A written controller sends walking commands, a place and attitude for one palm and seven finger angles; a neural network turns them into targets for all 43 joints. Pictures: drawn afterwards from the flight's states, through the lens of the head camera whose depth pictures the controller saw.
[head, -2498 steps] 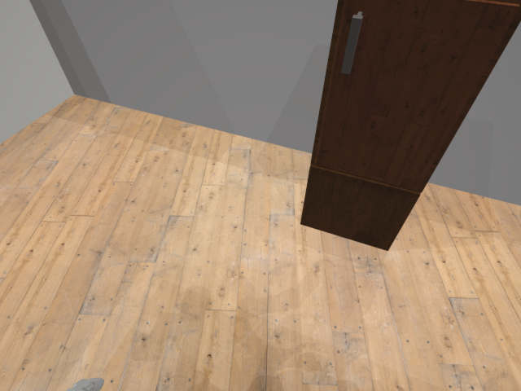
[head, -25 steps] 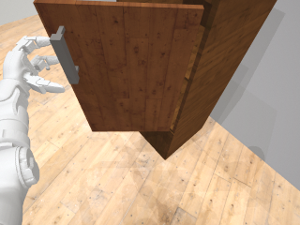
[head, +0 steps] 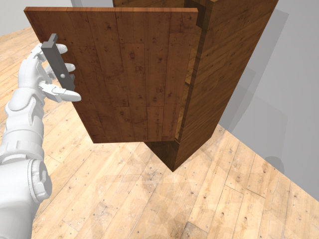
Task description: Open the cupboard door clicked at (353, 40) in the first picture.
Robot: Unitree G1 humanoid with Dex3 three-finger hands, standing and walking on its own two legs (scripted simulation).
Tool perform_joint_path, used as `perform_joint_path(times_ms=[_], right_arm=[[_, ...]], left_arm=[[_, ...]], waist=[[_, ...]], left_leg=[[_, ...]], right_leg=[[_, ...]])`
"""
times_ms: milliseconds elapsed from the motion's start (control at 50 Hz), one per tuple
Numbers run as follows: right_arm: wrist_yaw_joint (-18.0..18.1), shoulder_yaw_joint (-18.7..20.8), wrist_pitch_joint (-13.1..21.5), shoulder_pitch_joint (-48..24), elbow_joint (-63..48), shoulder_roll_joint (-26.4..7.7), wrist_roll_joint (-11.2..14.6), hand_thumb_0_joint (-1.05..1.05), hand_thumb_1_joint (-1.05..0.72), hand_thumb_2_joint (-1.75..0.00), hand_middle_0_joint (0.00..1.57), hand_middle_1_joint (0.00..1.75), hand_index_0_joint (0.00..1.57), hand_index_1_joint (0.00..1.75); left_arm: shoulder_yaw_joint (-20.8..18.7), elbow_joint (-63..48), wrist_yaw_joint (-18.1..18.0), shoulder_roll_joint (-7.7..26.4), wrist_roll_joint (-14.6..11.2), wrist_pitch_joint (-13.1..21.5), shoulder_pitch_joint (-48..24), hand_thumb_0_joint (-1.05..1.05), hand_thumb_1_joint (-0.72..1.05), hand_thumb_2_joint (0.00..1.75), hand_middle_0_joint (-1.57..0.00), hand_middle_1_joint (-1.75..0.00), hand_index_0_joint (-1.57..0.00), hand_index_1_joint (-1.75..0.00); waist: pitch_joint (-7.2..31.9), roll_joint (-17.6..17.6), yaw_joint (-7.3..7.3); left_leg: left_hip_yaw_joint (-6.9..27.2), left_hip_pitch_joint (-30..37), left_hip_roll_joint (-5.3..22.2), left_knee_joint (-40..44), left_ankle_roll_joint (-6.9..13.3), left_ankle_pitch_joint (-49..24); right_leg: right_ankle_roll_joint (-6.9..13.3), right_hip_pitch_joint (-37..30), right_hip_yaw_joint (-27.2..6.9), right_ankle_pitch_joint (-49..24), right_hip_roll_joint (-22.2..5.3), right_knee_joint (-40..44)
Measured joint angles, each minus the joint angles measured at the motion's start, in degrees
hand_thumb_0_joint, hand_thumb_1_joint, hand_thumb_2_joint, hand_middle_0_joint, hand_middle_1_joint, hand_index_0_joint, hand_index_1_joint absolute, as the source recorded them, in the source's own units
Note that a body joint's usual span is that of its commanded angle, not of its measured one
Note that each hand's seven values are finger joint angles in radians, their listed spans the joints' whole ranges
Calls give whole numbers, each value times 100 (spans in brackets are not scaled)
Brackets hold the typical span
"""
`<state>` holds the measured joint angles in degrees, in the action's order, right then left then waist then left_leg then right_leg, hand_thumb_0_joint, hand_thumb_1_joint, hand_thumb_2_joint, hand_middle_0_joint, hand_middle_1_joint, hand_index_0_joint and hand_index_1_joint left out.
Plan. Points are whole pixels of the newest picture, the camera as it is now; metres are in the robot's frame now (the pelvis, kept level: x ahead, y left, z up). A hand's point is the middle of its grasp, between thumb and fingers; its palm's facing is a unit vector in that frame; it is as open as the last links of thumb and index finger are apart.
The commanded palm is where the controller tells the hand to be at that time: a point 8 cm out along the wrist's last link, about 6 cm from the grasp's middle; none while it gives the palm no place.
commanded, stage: slide the fingers in behind the handle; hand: left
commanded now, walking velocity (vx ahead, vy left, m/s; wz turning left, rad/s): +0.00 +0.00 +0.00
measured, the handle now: (62, 64) +0.53 +0.23 +0.14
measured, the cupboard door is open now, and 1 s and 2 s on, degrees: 51 51 76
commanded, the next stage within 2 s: close the thumb around the handle in 0.48 s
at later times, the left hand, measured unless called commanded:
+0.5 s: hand (63, 78) +0.46 +0.21 +0.15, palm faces +0.02 -1.00 +0.01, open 14.0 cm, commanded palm +0.44 +0.26 +0.14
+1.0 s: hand (61, 78) +0.47 +0.22 +0.14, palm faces +0.01 -1.00 +0.02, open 9.2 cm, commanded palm +0.45 +0.26 +0.14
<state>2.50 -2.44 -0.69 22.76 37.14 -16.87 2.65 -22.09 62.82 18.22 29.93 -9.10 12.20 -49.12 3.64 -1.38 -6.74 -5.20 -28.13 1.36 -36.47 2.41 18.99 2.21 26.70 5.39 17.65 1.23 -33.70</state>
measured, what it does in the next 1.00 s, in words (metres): stands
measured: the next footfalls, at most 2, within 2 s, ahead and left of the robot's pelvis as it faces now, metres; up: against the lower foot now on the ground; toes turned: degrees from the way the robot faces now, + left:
none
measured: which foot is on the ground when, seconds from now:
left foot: down 0.00-1.00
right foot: down 0.00-1.00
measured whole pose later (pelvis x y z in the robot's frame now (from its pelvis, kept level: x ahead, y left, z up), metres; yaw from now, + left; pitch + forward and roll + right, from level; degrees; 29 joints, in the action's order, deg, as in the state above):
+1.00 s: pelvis -0.01 +0.01 +0.00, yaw +0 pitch +10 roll -1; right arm 2.8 -2.5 0.7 22.4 37.9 -16.8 2.7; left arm -20.8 64.5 17.3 29.3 -9.1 13.2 -50.5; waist 3.3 -1.1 -6.6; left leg -5.1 -28.7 0.9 -37.0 3.0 18.6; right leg 1.7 27.2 5.3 17.2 0.8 -34.1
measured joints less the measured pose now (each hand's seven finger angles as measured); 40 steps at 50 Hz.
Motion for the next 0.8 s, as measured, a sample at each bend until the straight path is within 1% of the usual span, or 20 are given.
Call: perform_joint_path(times_ms=[120, 160, 240, 300, 380, 500, 640, 720, 800], right_arm=[[4, 11, -6, 16, 39, -12, 20, 0, -91, -90, 20, 30, 20, 30], [12, 4, -2, -8, 42, -17, 20, 0, -91, -90, 20, 30, 20, 30], [24, 17, 30, -27, 26, -28, 25, 0, -91, -90, 20, 30, 20, 30], [27, 27, 36, -27, 24, -38, 28, 0, -91, -90, 20, 30, 20, 30], [31, 24, 44, -32, 37, -46, 41, 0, -91, -90, 20, 30, 20, 30], [36, 18, 61, -55, 22, -43, 40, 0, -91, -90, 20, 30, 20, 30], [23, 23, 90, -51, 35, -22, 30, 0, -91, -90, 20, 30, 20, 30], [25, 11, 97, -61, 50, -4, 26, 0, -91, -90, 20, 30, 20, 30], [22, -3, 107, -67, 56, 13, 16, 0, -91, -90, 20, 30, 20, 30]], left_arm=[[44, 14, -13, -61, -31, -45, 7, -1, -50, 30, -30, -120, -30, -120], [-12, 62, -34, -40, -5, -47, -17, -1, -50, 30, -30, -120, -30, -120], [8, 88, -52, 12, 28, -9, -43, -1, -50, 30, -30, -120, -30, -120], [5, 57, -23, 10, -1, 25, -34, -1, -50, 30, -30, -120, -30, -120], [54, 95, -22, -5, -47, 19, -62, -1, -50, 30, -29, -120, -30, -120], [50, 82, -9, -8, -40, 11, -37, -1, -50, 30, -29, -120, -30, -120], [105, -2, -87, -110, -41, 42, 9, -1, -50, 30, -29, -120, -29, -119], [122, 26, -96, -137, -23, 41, -26, -1, -43, 33, -30, -121, -29, -120], [99, 67, -108, -143, -5, 47, -61, -1, -29, 39, -31, -122, -31, -122]], waist=[[-11, -3, 15], [-19, 7, -1], [-36, 11, -14], [-36, 12, -1], [-36, 14, 16], [-27, 14, 16], [-18, 8, 42], [-20, 10, 44], [-19, 22, 41]], left_leg=[[18, 25, 11, 14, -24, -27], [19, 20, 17, 11, -30, -35], [24, 3, 26, 7, -41, -52], [20, 8, 27, 14, -43, -63], [30, 16, 21, 15, -41, -71], [22, 14, 14, 13, -29, -76], [12, 32, -5, 8, -6, -66], [14, 28, -20, -1, 9, -60], [6, 17, -31, -8, 25, -57]], right_leg=[[28, -22, 17, -9, 13, -1], [37, -14, 17, -13, 18, -9], [50, 3, 22, -28, 26, -14], [54, 3, 17, -36, 28, -14], [53, -10, 26, -41, 23, -13], [42, -6, 16, -52, 17, -12], [16, -25, 3, -49, -2, -14], [0, -26, 4, -46, -16, -19], [-15, -14, -5, -47, -27, -26]])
